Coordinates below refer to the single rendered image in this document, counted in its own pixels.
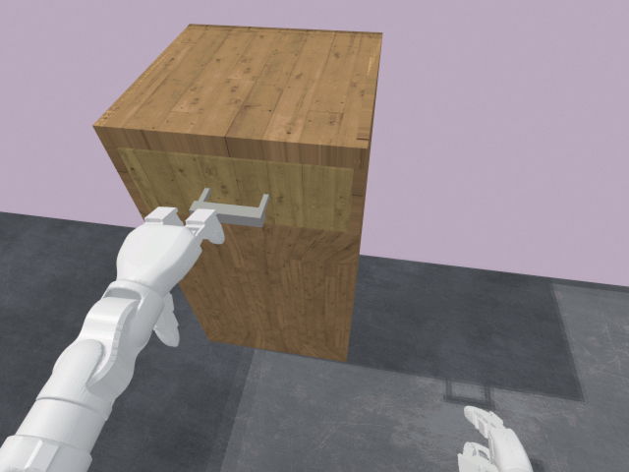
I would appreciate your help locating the right robot hand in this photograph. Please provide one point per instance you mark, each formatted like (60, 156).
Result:
(505, 449)

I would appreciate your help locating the robot left forearm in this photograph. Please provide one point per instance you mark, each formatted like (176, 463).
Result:
(64, 423)

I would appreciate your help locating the cabinet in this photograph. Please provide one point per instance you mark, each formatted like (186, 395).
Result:
(289, 95)

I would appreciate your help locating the drawer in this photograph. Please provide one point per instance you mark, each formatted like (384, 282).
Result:
(302, 195)

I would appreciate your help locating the handle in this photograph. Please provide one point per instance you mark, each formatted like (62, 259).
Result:
(231, 214)

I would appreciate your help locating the left robot hand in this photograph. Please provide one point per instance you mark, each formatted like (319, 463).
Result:
(161, 252)

